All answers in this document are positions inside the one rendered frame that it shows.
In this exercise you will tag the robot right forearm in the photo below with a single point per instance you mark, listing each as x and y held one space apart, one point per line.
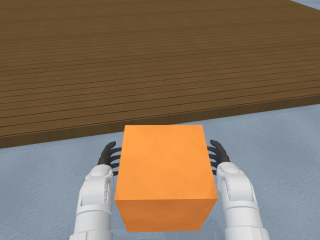
240 207

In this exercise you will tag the robot left hand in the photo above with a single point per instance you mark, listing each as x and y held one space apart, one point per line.
106 157

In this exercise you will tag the carton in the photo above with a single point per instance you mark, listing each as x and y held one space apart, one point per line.
165 181

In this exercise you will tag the robot left forearm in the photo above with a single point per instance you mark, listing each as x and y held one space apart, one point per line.
94 207

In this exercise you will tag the robot right hand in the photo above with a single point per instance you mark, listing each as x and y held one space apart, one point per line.
220 157

